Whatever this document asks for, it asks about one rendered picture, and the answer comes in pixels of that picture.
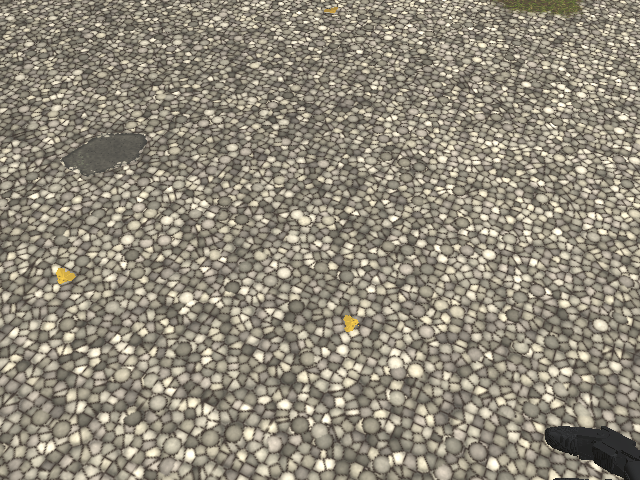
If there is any right robot hand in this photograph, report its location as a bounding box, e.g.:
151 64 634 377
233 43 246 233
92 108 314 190
545 426 640 480

